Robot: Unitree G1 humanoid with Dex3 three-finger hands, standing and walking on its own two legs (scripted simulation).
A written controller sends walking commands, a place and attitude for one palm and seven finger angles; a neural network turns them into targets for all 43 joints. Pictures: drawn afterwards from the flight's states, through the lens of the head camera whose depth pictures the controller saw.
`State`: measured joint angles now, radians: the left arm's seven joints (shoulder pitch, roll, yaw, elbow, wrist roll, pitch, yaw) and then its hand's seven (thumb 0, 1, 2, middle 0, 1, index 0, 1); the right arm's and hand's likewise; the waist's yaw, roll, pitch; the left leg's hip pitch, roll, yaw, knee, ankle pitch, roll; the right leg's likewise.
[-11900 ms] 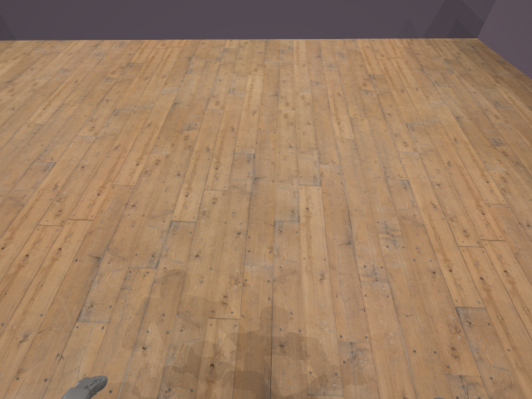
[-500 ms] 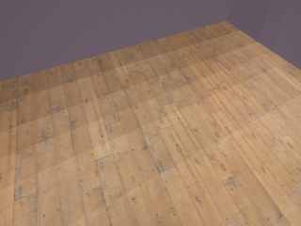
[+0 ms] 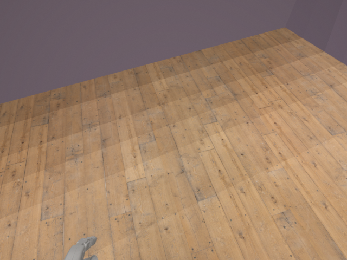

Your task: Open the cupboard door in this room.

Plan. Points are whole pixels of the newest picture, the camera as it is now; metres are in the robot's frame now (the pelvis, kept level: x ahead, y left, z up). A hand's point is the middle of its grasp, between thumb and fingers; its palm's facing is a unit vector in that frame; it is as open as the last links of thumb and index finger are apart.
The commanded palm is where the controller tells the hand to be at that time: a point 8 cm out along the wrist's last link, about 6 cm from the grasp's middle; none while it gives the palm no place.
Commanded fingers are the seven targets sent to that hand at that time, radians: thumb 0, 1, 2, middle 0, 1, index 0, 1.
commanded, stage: turn or walk to find it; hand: left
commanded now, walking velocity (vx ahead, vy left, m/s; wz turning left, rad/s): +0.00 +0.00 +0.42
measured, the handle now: out of the picture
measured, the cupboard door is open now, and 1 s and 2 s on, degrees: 0 0 0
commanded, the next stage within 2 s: none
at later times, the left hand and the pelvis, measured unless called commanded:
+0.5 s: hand out of the picture -0.05 +0.20 -0.17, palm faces +0.29 -0.93 -0.24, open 7.3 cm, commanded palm none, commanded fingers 0.00 0.90 0.90 -0.20 -0.30 -0.20 -0.30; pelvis -0.02 -0.01 +0.00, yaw +15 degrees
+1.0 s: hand out of the picture -0.01 +0.22 -0.15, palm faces +0.41 -0.87 -0.26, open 7.4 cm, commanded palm none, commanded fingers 0.00 0.90 0.90 -0.20 -0.30 -0.20 -0.30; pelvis -0.03 -0.01 +0.00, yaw +25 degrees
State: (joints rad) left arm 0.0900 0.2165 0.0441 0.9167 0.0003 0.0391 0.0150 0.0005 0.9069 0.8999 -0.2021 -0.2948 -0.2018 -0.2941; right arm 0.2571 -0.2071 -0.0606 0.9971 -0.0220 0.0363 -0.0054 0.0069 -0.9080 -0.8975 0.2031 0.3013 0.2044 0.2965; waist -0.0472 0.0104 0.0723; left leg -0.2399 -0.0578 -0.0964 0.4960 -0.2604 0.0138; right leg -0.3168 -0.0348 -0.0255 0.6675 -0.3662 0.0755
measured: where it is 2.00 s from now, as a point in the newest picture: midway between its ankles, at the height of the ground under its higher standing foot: outside the picture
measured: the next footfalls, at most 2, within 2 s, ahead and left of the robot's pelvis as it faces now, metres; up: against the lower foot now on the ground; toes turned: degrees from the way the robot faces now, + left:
right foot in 0.02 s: +0.04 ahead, -0.12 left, +0.00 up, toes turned -2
left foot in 0.52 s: -0.04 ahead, +0.12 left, +0.00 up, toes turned +20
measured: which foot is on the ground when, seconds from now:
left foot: down 0.00-0.04, up 0.06-0.50, down 0.52-1.00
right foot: up 0.00-0.00, down 0.02-0.54, up 0.56-1.00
